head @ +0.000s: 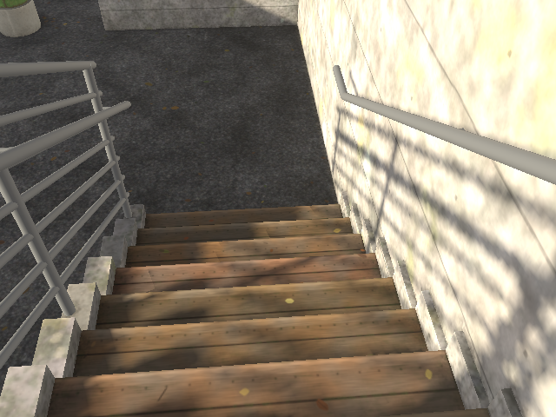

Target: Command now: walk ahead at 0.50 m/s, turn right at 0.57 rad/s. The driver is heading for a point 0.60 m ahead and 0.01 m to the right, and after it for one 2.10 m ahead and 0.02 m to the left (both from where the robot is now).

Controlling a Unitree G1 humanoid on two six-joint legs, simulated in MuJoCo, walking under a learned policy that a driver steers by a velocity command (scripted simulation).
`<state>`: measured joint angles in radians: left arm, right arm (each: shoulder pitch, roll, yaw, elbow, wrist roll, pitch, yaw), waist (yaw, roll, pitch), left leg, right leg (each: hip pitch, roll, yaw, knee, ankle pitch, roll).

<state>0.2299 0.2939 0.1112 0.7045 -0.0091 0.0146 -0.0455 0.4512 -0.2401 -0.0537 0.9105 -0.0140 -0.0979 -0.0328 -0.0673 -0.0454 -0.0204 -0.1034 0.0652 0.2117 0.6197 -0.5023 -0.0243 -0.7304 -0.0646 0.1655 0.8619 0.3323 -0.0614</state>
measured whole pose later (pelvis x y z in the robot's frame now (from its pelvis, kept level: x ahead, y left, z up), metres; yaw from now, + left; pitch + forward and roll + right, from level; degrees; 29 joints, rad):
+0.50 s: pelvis +0.26 -0.09 -0.17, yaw -10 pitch +1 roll +0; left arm 0.44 0.19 0.04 0.99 0.00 -0.08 0.01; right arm 0.30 -0.25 -0.07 0.82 0.01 -0.05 -0.02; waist -0.02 0.05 -0.07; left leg -0.82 0.05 -0.16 1.07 0.15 0.00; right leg -0.28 0.09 0.01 0.72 -0.46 -0.08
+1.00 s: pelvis +0.52 -0.04 -0.33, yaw +8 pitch +2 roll +0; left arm 0.19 0.22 0.04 0.78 0.02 -0.08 0.03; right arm 0.45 -0.15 -0.02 0.89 0.00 -0.02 -0.02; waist -0.01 -0.04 -0.04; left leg -0.34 -0.15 -0.13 0.69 -0.38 0.08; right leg -0.81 -0.07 0.12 1.20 -0.03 0.04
